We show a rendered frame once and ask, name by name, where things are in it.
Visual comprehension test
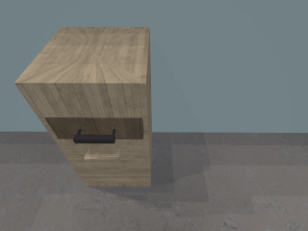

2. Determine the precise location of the drawer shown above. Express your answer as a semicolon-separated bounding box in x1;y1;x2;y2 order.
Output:
45;117;144;140

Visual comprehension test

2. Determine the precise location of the cabinet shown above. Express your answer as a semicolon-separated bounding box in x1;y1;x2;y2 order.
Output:
14;27;152;187

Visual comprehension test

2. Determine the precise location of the handle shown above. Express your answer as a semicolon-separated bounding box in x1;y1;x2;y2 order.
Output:
84;154;120;163
73;129;116;144

